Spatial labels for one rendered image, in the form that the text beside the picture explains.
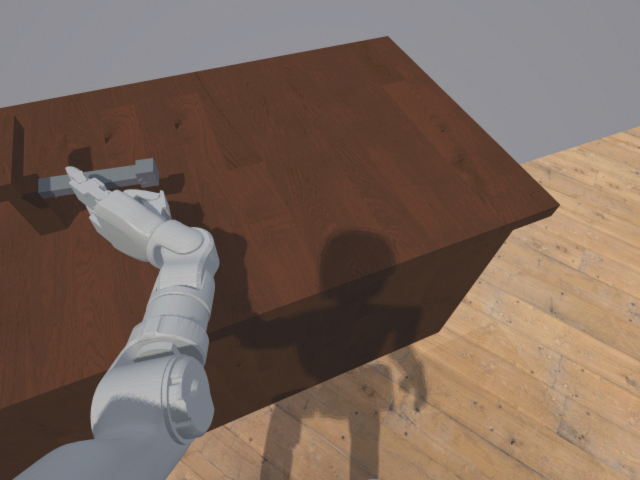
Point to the left robot forearm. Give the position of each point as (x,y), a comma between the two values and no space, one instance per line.
(179,308)

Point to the counter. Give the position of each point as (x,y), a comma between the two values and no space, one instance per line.
(352,202)

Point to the robot left upper arm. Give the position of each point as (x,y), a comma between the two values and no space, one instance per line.
(145,416)

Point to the left robot hand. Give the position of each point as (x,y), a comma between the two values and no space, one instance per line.
(126,219)

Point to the tap lever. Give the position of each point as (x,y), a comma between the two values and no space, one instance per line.
(144,172)

